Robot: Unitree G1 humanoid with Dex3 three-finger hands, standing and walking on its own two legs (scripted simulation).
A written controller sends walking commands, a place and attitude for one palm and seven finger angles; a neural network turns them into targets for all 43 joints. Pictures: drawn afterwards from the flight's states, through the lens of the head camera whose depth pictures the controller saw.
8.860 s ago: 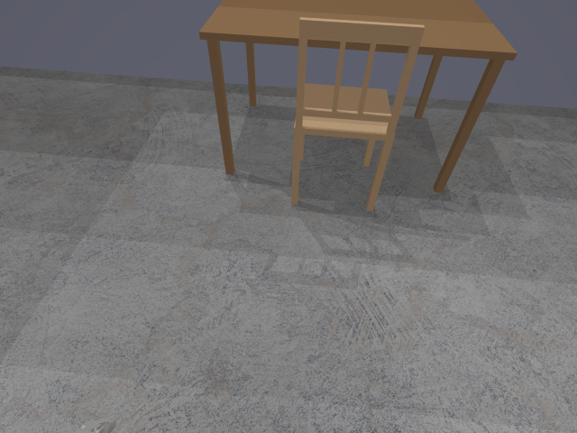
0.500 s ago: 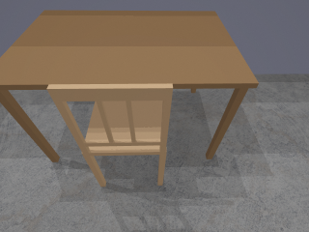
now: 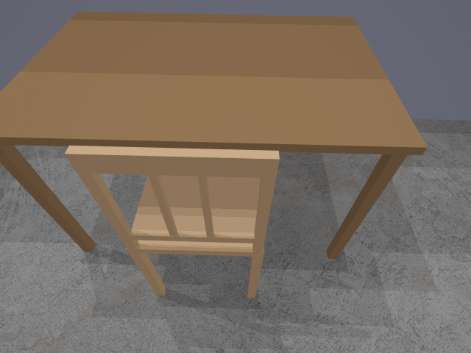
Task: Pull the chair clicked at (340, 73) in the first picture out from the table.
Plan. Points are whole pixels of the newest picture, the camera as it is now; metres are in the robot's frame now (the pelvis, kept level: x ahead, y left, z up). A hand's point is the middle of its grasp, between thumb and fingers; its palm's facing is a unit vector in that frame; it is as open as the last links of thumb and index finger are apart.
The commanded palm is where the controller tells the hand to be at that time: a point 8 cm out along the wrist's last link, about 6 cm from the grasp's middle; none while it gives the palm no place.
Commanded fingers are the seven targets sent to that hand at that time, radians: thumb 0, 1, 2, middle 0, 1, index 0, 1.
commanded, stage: come to a stop and stand still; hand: left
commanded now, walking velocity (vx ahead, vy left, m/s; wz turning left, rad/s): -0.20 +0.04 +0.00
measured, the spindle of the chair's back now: (164, 206) +0.44 +0.20 -0.10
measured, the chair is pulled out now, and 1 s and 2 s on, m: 0.00 0.00 0.00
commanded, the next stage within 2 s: look again from close up in 1.10 s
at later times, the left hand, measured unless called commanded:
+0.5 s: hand out of the picture +0.05 +0.19 -0.16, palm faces +0.02 -0.96 -0.27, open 7.4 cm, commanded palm none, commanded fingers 0.00 0.90 0.90 -0.20 -0.30 -0.20 -0.30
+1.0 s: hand out of the picture +0.03 +0.24 -0.16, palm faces -0.03 -0.97 -0.24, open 7.4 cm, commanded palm none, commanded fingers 0.00 0.90 0.90 -0.20 -0.30 -0.20 -0.30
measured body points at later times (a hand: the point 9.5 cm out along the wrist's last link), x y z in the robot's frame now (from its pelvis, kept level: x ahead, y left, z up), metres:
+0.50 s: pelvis +0.01 -0.01 +0.01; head +0.06 -0.02 +0.45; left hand +0.05 +0.24 -0.14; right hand +0.08 -0.25 -0.15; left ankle -0.02 +0.11 -0.70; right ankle -0.01 -0.11 -0.73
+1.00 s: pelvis +0.00 +0.04 +0.01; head +0.01 +0.04 +0.46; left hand +0.03 +0.29 -0.14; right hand +0.01 -0.19 -0.14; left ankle +0.01 +0.11 -0.73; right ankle -0.01 -0.11 -0.73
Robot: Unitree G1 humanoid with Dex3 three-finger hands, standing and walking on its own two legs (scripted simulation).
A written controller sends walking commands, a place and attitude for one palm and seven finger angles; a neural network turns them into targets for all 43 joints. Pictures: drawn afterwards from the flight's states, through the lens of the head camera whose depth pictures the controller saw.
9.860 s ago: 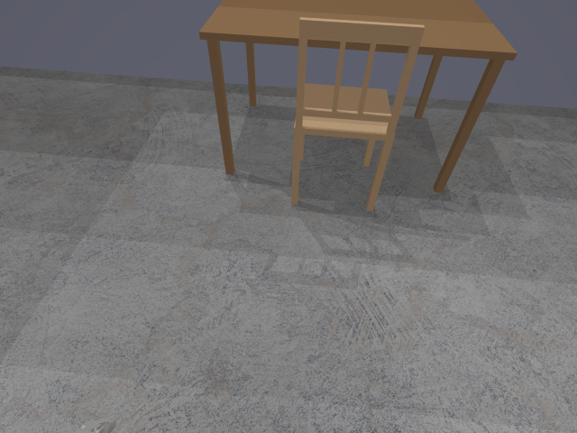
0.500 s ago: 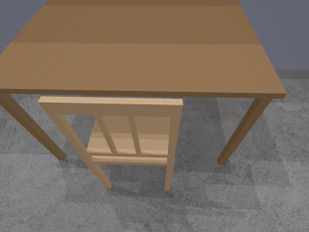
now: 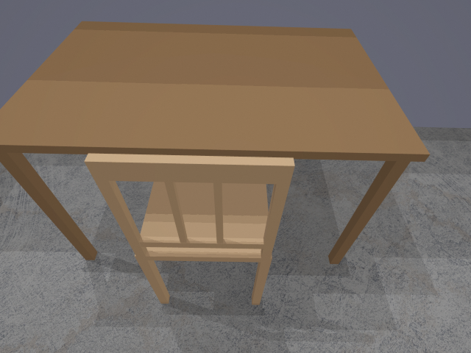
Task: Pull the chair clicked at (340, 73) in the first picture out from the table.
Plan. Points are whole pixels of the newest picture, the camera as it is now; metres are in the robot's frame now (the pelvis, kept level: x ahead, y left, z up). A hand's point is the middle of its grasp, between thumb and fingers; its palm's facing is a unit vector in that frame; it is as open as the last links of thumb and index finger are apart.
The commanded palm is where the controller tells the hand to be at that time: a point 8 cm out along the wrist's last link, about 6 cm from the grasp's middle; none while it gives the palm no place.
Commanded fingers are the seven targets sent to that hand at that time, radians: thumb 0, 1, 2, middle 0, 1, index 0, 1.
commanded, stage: come to a stop and stand still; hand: left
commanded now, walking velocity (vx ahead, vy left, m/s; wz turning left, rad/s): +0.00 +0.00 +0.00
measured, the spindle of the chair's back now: (177, 213) +0.44 +0.17 -0.11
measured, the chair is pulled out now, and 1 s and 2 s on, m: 0.00 0.00 0.00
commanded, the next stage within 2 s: look again from close up in 0.10 s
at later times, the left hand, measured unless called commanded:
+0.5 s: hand out of the picture +0.02 +0.15 -0.17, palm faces +0.00 -0.98 -0.19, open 7.4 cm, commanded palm none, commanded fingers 0.00 0.90 0.90 -0.20 -0.30 -0.20 -0.30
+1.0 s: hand out of the picture +0.02 +0.13 -0.17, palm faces +0.00 -0.98 -0.19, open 7.4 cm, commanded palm none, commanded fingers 0.00 0.90 0.90 -0.20 -0.30 -0.20 -0.30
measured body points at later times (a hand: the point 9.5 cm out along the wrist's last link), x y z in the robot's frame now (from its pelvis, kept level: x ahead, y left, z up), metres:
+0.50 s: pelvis +0.02 -0.02 +0.00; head +0.03 -0.02 +0.45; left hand +0.03 +0.20 -0.16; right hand +0.04 -0.25 -0.15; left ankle +0.00 +0.07 -0.74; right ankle -0.01 -0.15 -0.74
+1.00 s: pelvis +0.02 -0.04 +0.01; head +0.04 -0.04 +0.45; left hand +0.03 +0.18 -0.16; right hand +0.03 -0.26 -0.15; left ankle +0.00 +0.07 -0.74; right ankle -0.01 -0.15 -0.74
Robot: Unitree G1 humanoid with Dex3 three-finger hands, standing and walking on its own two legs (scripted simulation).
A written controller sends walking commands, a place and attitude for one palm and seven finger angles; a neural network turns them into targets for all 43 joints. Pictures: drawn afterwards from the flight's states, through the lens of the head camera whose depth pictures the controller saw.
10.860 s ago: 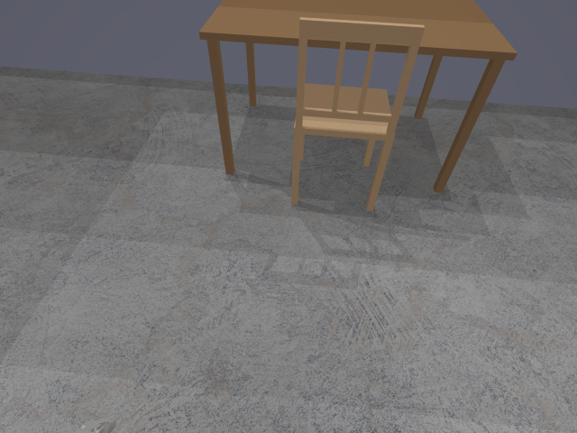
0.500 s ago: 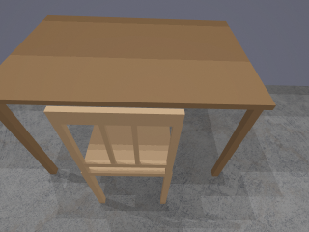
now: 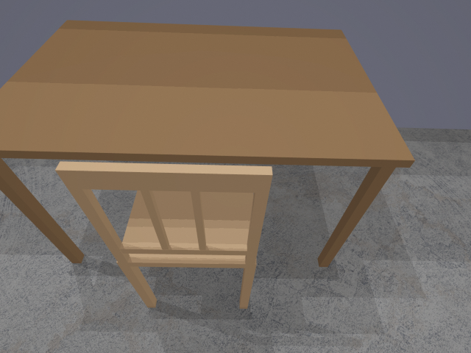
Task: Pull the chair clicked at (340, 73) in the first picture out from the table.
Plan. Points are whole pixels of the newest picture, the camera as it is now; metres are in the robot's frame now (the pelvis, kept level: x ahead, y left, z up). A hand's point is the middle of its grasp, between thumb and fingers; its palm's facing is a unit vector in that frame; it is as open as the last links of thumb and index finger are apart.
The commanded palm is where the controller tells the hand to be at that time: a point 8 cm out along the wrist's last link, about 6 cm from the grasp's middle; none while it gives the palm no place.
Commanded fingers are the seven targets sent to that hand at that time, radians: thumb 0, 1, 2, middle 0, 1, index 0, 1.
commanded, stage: look again from close up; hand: left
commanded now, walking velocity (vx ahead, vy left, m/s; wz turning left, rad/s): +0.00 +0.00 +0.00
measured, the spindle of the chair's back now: (156, 220) +0.41 +0.21 -0.11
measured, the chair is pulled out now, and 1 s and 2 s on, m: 0.00 0.00 0.00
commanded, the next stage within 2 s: raise the hand toward the chair's back in 0.04 s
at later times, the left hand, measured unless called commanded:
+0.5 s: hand (154, 322) +0.18 +0.15 -0.04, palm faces +0.02 -1.00 -0.01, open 8.7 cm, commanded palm +0.11 +0.23 -0.07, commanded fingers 0.00 0.46 0.71 -0.16 -0.23 -0.16 -0.23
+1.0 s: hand (131, 328) +0.17 +0.19 -0.06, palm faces +0.05 -1.00 -0.04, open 13.1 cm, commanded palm +0.13 +0.24 -0.05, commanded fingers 0.00 -0.13 0.46 -0.10 -0.14 -0.10 -0.14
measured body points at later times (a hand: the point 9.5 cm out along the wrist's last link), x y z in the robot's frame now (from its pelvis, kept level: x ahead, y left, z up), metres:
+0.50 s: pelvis -0.05 -0.02 -0.09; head +0.01 -0.01 +0.36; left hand +0.17 +0.20 -0.04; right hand +0.17 -0.28 -0.13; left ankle -0.02 +0.11 -0.74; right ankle -0.03 -0.11 -0.74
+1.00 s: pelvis -0.05 -0.01 -0.10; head +0.03 -0.01 +0.34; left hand +0.16 +0.24 -0.06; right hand +0.11 -0.25 -0.20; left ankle -0.02 +0.11 -0.74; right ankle -0.03 -0.11 -0.74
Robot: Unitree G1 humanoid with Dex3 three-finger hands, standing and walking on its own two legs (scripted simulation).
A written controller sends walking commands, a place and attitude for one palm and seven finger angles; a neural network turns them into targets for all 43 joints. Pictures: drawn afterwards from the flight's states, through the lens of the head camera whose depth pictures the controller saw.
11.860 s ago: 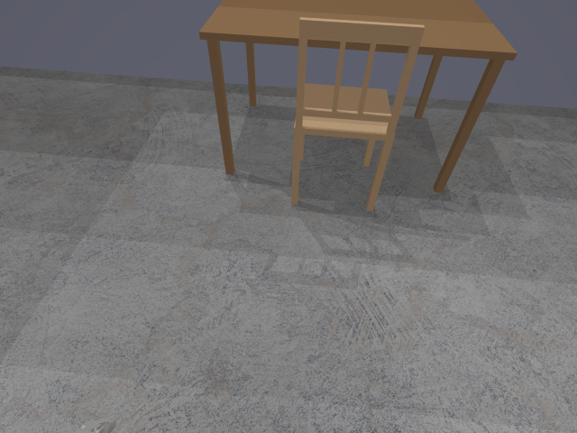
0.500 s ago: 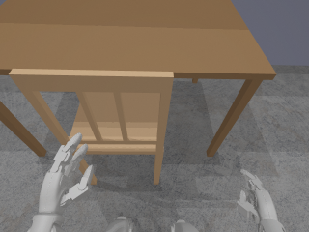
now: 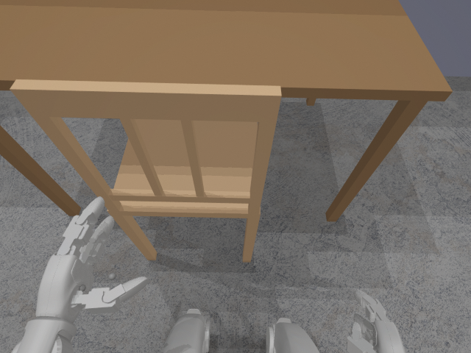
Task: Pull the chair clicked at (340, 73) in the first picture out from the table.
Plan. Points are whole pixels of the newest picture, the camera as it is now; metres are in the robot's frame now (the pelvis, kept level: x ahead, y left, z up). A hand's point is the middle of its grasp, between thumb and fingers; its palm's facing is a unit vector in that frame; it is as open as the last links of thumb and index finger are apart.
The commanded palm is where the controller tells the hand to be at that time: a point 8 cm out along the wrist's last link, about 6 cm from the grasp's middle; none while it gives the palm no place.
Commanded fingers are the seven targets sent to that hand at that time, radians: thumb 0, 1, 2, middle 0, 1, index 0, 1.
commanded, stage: raise the hand toward the chair's back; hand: left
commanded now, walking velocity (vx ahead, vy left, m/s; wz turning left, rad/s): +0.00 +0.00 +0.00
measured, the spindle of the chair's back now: (145, 161) +0.47 +0.21 -0.01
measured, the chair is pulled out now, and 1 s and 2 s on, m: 0.00 0.00 0.00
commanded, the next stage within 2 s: aim the fingers beside a spindle in 1.24 s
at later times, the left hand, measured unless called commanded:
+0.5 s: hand (86, 270) +0.23 +0.22 +0.05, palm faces +0.04 -1.00 -0.06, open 16.6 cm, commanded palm +0.21 +0.28 +0.06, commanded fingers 0.00 -0.50 0.30 -0.06 -0.08 -0.06 -0.08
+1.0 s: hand (89, 253) +0.25 +0.22 +0.06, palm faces +0.03 -1.00 -0.07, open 16.9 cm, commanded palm +0.23 +0.28 +0.06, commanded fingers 0.00 -0.50 0.30 -0.06 -0.08 -0.06 -0.08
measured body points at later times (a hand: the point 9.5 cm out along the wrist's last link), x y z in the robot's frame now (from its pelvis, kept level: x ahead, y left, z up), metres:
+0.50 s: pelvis +0.00 +0.02 +0.01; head +0.08 +0.04 +0.45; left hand +0.22 +0.28 +0.06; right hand +0.21 -0.19 -0.06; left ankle +0.03 +0.12 -0.64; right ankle +0.02 -0.10 -0.64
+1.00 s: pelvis +0.01 +0.02 +0.01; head +0.08 +0.03 +0.46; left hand +0.25 +0.28 +0.07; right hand +0.18 -0.23 -0.06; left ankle +0.03 +0.12 -0.64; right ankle +0.02 -0.10 -0.64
